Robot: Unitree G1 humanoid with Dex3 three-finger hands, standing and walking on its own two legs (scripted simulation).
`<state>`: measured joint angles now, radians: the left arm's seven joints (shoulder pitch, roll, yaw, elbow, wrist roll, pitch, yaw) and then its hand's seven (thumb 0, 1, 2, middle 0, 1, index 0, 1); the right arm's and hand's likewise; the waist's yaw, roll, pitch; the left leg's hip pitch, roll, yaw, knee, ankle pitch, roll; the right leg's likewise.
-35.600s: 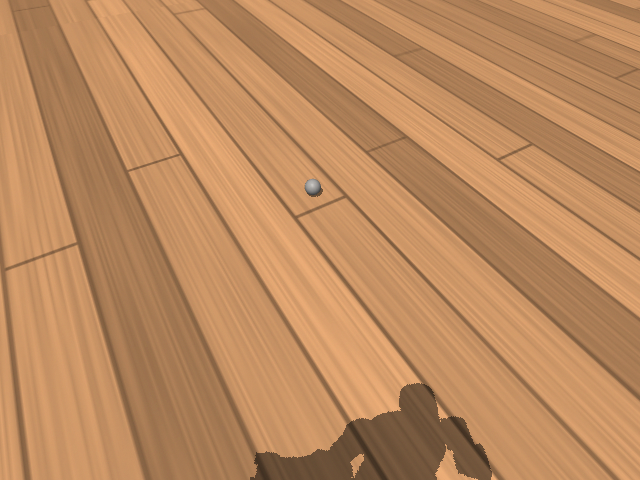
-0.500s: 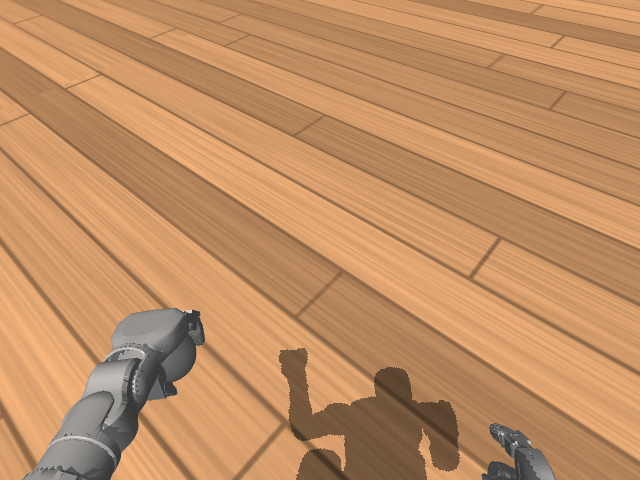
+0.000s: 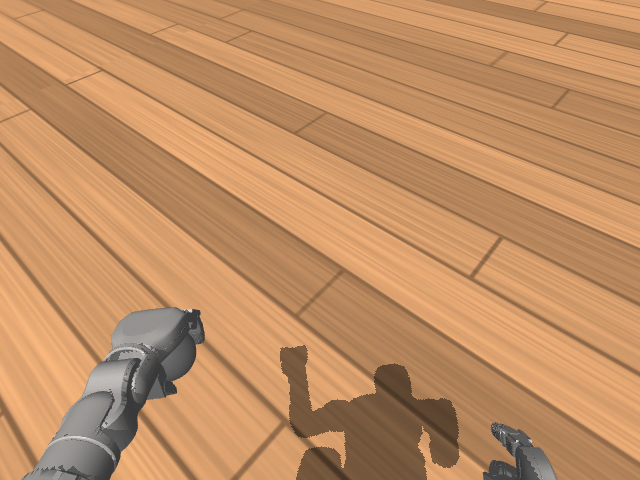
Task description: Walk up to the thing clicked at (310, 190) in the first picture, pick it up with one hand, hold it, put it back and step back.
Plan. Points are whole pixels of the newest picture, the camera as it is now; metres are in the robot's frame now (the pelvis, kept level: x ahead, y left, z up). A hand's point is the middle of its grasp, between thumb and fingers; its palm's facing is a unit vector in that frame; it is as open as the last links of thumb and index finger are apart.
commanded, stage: crouch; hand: left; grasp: from above
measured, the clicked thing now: (168, 353) +0.31 +0.23 -0.04
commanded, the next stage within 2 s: none
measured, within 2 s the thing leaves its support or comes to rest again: neither
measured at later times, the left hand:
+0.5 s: hand (171, 387) +0.29 +0.24 -0.11, palm faces -0.47 -0.02 -0.88, open 9.3 cm
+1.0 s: hand (200, 406) +0.34 +0.27 -0.36, palm faces -0.45 +0.00 -0.89, open 9.3 cm
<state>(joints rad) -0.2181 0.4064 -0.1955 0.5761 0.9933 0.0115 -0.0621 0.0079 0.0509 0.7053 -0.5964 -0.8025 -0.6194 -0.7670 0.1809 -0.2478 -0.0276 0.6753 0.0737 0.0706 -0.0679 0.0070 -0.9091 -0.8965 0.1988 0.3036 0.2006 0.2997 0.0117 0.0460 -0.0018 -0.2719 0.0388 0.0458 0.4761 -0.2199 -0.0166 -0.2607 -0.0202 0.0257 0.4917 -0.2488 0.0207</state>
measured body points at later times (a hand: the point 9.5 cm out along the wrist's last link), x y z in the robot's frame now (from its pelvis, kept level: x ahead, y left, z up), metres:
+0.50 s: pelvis -0.01 +0.00 -0.03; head +0.04 +0.00 +0.42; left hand +0.31 +0.24 -0.06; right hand +0.12 -0.27 -0.14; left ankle +0.02 +0.13 -0.74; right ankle +0.01 -0.13 -0.74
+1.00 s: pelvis -0.06 +0.01 -0.23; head +0.12 +0.03 +0.18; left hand +0.36 +0.27 -0.31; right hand -0.01 -0.26 -0.36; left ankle +0.02 +0.13 -0.74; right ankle +0.00 -0.13 -0.74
